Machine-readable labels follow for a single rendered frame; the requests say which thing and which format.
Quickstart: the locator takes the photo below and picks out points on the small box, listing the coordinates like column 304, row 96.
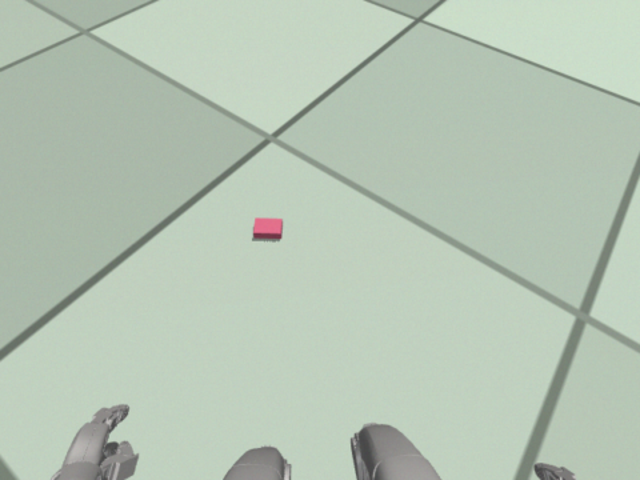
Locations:
column 268, row 228

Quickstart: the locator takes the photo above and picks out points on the left robot hand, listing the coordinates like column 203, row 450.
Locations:
column 117, row 461

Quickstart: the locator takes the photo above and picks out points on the right robot hand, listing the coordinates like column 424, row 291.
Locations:
column 550, row 472

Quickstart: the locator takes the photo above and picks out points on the left robot arm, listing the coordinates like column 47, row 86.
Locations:
column 81, row 470

